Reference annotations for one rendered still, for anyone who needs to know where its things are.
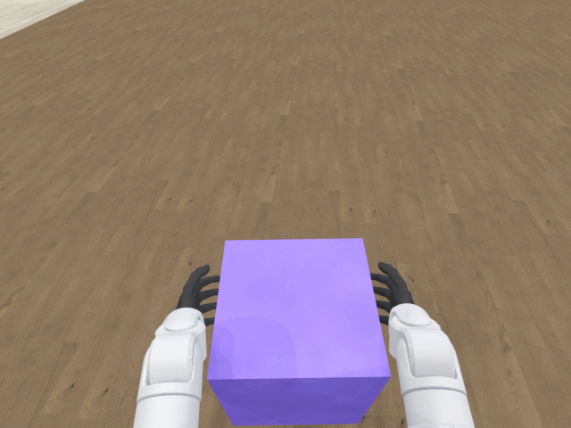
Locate right robot hand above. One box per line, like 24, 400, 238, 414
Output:
370, 262, 415, 325

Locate right robot forearm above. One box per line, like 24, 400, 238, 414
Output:
388, 303, 475, 428

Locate left robot forearm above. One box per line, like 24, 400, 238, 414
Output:
133, 308, 207, 428

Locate left robot hand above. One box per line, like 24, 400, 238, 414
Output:
176, 265, 220, 326

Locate carton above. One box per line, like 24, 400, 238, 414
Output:
207, 238, 391, 426

